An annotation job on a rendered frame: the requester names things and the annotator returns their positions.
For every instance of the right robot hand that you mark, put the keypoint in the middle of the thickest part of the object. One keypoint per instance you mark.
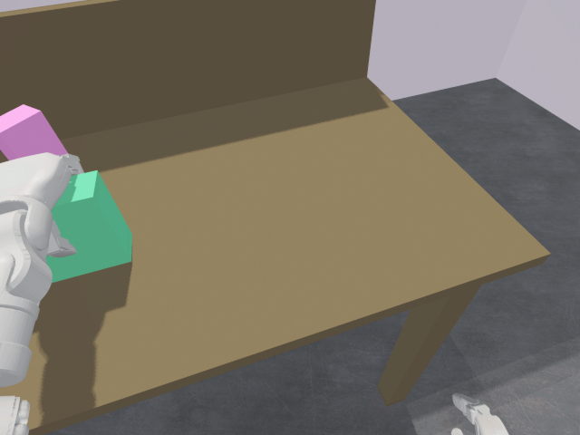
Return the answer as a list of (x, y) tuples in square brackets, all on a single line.
[(479, 415)]

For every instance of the left robot hand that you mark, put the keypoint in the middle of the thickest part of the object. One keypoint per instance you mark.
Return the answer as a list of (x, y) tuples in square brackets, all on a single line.
[(43, 177)]

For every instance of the sponge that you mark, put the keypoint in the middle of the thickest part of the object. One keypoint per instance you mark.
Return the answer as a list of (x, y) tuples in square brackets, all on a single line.
[(88, 217)]

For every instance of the table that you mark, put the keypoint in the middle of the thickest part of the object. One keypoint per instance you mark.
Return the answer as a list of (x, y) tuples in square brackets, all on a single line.
[(275, 195)]

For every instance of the robot left upper arm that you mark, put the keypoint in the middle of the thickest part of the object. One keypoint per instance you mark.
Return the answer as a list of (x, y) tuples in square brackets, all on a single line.
[(14, 416)]

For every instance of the robot left forearm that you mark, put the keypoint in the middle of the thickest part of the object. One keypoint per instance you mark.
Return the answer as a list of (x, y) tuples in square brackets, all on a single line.
[(25, 278)]

